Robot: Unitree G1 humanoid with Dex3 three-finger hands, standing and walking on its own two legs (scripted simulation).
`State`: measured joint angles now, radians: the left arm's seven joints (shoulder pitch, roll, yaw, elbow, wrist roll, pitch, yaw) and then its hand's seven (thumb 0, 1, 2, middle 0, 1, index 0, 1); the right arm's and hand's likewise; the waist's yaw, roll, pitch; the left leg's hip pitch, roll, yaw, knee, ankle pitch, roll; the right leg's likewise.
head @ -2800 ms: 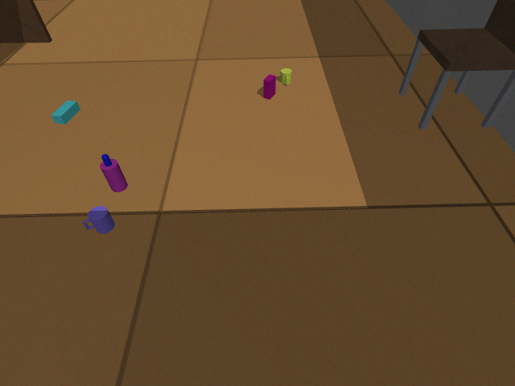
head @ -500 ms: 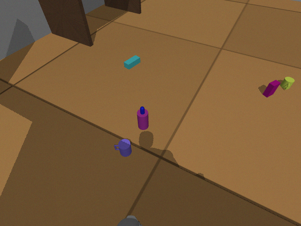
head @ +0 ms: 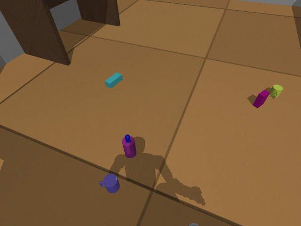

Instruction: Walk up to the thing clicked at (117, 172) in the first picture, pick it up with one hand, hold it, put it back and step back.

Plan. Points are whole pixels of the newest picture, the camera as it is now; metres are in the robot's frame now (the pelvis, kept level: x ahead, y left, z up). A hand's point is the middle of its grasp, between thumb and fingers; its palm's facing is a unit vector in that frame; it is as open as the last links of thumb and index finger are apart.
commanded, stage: walk up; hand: left
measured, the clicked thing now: (129, 144) +0.78 +0.19 -0.65
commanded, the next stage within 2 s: none
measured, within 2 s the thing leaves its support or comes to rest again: neither
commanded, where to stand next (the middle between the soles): +0.44 -0.02 m, yaw +1 degrees
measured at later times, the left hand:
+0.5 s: hand (71, 225) +0.18 +0.26 -0.14, palm faces +0.02 -0.94 -0.35, open 7.4 cm
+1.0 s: hand (87, 163) +0.37 +0.25 -0.13, palm faces -0.08 -0.91 -0.42, open 7.4 cm
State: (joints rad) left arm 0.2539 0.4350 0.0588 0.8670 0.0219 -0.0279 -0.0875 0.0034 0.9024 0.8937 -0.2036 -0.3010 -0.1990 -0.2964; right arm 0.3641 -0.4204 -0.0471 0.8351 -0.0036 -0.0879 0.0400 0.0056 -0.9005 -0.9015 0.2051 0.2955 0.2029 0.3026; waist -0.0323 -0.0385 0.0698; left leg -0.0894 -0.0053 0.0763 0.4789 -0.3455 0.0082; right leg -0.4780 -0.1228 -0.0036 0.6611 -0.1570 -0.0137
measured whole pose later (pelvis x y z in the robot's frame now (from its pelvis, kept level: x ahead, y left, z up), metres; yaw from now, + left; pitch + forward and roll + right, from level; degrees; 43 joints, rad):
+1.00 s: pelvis +0.31 -0.03 -0.01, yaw +0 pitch -3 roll +2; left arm 0.30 0.43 0.05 0.90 0.02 -0.05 -0.06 0.00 0.90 0.89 -0.20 -0.30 -0.20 -0.30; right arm 0.35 -0.43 -0.05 0.83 -0.01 -0.05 0.04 0.01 -0.90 -0.90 0.20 0.30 0.20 0.30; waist -0.02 0.00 0.08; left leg -0.15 0.04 0.12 0.58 -0.37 0.00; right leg -0.38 -0.08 -0.02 0.59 -0.17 0.00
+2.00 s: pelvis +0.38 -0.03 +0.01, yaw +3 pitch -2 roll +0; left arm 0.13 0.37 -0.01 1.15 0.00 -0.02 -0.01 0.00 0.90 0.89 -0.20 -0.30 -0.20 -0.30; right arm 0.05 -0.35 0.01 1.10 0.01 -0.01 0.02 0.00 -0.90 -0.90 0.20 0.29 0.20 0.30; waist 0.03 0.03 0.06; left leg -0.20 0.01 -0.01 0.41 -0.17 0.00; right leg -0.17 -0.04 -0.06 0.39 -0.17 0.02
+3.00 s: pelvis +0.40 -0.02 +0.02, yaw +2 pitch -2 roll +0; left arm 0.08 0.35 0.01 1.17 0.02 -0.01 0.00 0.00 0.90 0.89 -0.20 -0.30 -0.20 -0.30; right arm 0.07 -0.35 0.00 1.15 -0.01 -0.01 0.01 0.00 -0.91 -0.90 0.20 0.29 0.20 0.30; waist 0.00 0.00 0.05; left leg -0.13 0.00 0.00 0.33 -0.16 0.00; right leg -0.11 -0.05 -0.05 0.31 -0.16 0.03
